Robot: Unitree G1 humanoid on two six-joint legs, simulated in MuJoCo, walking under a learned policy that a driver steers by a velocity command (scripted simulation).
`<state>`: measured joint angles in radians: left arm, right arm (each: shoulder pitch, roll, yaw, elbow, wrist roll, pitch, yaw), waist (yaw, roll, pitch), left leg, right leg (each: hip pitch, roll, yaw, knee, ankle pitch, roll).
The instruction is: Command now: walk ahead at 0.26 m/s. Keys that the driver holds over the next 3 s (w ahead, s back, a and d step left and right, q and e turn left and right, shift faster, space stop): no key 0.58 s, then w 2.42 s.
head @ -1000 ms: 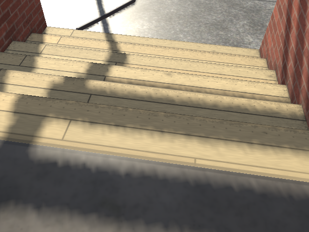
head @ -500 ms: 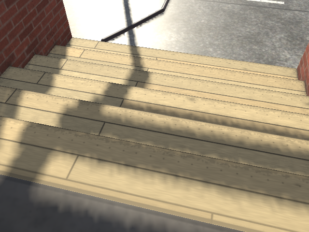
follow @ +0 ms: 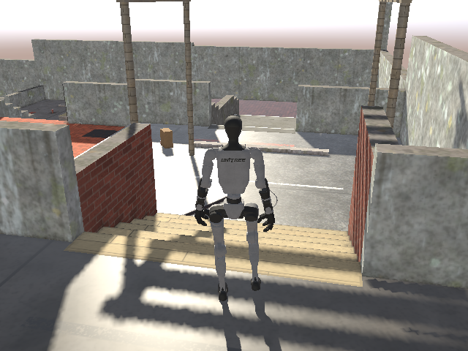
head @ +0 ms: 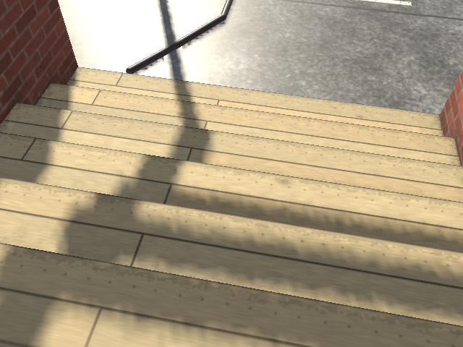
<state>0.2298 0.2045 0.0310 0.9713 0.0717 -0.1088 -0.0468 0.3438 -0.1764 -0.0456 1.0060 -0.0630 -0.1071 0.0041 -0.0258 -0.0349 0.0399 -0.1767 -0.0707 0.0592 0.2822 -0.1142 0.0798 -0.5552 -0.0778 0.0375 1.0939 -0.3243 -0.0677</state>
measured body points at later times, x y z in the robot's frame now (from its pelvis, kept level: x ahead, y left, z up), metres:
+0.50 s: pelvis +0.12 -0.04 -0.02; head +0.14 -0.04 +0.43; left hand +0.30 +0.20 -0.13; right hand +0.21 -0.29 -0.15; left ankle +0.02 +0.08 -0.75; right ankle +0.21 -0.13 -0.75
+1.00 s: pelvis +0.22 -0.06 +0.00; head +0.23 -0.05 +0.45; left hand +0.20 +0.18 -0.15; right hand +0.29 -0.30 -0.14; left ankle +0.21 +0.09 -0.67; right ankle +0.21 -0.13 -0.75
